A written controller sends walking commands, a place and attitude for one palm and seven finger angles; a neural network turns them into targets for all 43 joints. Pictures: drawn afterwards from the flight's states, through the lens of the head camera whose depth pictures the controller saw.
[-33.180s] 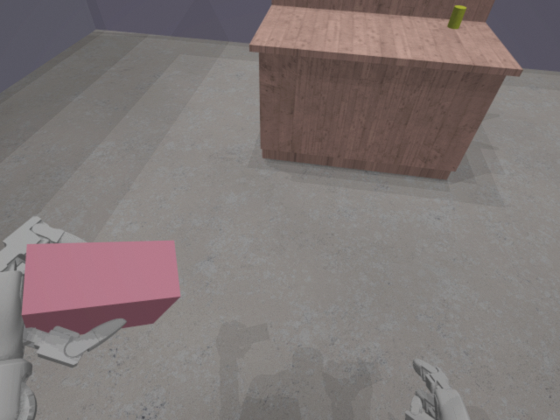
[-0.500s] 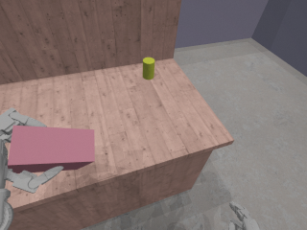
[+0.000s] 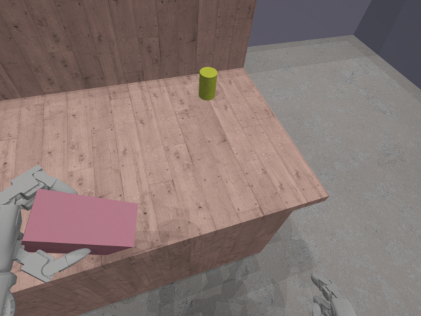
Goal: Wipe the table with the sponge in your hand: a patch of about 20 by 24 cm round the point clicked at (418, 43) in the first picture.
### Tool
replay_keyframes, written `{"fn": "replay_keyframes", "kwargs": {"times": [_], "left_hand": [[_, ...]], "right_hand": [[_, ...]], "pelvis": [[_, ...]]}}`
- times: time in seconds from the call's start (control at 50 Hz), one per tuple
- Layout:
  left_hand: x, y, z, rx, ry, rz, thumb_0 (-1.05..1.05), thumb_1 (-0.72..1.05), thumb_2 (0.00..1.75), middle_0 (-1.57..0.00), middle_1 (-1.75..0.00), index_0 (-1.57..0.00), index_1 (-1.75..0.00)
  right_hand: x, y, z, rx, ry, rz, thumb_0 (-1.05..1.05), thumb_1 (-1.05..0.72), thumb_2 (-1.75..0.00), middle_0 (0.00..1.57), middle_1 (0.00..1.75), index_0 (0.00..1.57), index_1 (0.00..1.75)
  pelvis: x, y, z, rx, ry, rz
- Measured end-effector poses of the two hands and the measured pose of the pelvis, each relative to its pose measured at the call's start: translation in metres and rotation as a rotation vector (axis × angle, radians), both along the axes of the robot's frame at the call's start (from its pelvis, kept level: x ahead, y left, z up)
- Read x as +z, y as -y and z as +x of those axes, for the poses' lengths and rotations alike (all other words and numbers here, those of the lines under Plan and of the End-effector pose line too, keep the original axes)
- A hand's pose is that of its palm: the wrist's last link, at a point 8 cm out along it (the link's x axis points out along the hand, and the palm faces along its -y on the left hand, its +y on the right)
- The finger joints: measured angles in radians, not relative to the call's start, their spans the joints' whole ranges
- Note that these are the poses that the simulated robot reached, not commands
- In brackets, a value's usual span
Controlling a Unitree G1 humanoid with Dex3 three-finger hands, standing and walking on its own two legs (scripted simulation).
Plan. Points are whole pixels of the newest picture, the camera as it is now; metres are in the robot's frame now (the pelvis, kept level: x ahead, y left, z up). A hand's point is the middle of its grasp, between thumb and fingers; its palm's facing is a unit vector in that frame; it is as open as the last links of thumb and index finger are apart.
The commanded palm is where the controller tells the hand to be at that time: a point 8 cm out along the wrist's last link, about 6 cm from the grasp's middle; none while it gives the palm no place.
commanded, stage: shuffle to correct the standing spot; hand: left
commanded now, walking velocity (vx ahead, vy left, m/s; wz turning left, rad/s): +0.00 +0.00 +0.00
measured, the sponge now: (94, 229) +0.22 +0.21 +0.07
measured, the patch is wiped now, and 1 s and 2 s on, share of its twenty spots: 0.00 0.00 0.00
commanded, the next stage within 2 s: none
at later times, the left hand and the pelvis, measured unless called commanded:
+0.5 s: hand (106, 204) +0.24 +0.17 +0.15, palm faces +0.24 -0.92 -0.32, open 10.3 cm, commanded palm +0.16 +0.22 +0.18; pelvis -0.02 -0.05 -0.01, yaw -4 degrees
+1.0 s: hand (160, 222) +0.21 +0.10 +0.15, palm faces +0.20 -0.90 -0.39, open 10.3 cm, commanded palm +0.16 +0.16 +0.18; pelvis -0.03 -0.10 +0.00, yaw -6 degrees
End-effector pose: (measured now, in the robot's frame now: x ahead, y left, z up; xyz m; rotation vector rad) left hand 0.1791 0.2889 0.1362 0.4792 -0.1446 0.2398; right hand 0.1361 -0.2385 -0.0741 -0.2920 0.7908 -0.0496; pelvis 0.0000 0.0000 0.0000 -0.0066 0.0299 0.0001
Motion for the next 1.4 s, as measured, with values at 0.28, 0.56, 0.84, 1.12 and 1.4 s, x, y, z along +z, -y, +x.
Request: {"fn": "replay_keyframes", "kwargs": {"times": [0.28, 0.56, 0.84, 1.12, 1.4], "left_hand": [[0.057, -0.005, 0.001, 0.036, 0.304, 0.057, 0.0, -0.54, 1.03, -0.71, -1.3, -0.76, -1.27], [0.023, 0.077, 0.01, -0.125, 0.153, -0.086, 0.0, -0.54, 1.03, -0.71, -1.3, -0.76, -1.27], [0.039, 0.097, 0.0, 0.017, 0.143, -0.003, 0.0, -0.54, 1.03, -0.71, -1.3, -0.76, -1.27], [0.049, 0.145, -0.004, -0.084, 0.111, 0.037, 0.0, -0.54, 1.03, -0.71, -1.3, -0.76, -1.27], [0.02, 0.193, -0.002, -0.014, -0.012, 0.004, 0.0, -0.54, 1.03, -0.71, -1.3, -0.76, -1.27]], "right_hand": [[0.013, -0.032, 0.05, 0.093, 0.142, 0.065, 0.01, -0.91, -0.9, 0.2, 0.3, 0.21, 0.3], [-0.005, 0.047, -0.024, -0.086, 0.017, 0.056, 0.01, -0.91, -0.9, 0.2, 0.3, 0.21, 0.3], [-0.028, 0.089, -0.049, -0.167, -0.017, 0.072, 0.02, -0.91, -0.9, 0.2, 0.3, 0.2, 0.3], [0.012, 0.119, -0.001, -0.171, 0.179, 0.063, 0.01, -0.91, -0.9, 0.2, 0.3, 0.2, 0.3], [-0.02, 0.161, -0.033, -0.179, 0.102, 0.108, 0.01, -0.91, -0.9, 0.2, 0.3, 0.2, 0.3]], "pelvis": [[-0.007, 0.004, -0.003, -0.048, 0.018, 0.035], [-0.012, 0.053, -0.024, -0.071, 0.012, 0.009], [-0.011, 0.086, -0.026, -0.083, 0.025, 0.055], [-0.006, 0.117, -0.027, -0.097, 0.048, 0.037], [-0.012, 0.159, -0.036, -0.096, 0.089, 0.072]]}}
